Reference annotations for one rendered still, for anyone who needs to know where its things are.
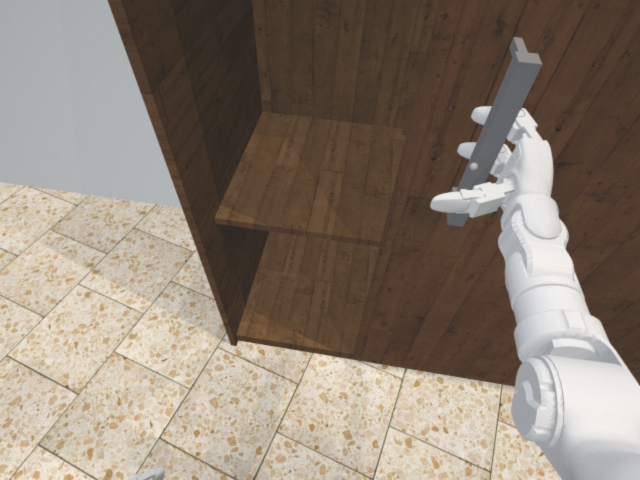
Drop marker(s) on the handle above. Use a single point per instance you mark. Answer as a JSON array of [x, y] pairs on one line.
[[518, 80]]

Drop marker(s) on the robot right upper arm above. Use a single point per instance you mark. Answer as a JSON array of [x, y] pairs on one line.
[[584, 415]]

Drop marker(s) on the robot right forearm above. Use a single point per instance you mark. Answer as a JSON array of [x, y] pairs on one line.
[[547, 300]]

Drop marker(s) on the right robot hand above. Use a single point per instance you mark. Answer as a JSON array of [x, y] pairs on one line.
[[529, 169]]

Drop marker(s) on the wardrobe door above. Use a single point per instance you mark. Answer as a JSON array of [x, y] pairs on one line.
[[437, 300]]

